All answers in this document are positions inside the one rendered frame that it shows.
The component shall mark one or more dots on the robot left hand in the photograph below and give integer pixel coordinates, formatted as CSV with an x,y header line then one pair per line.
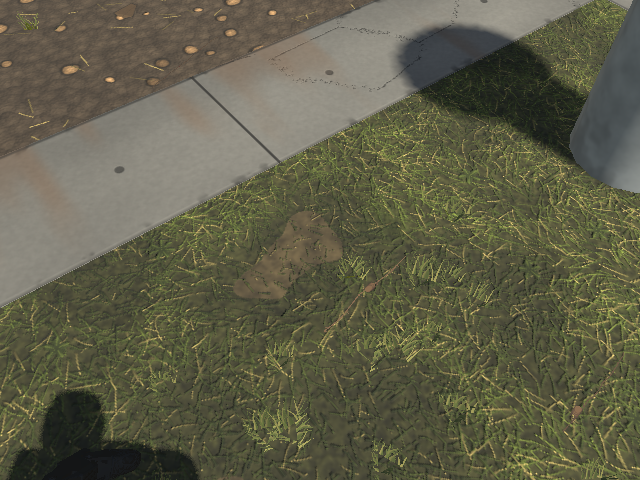
x,y
98,465

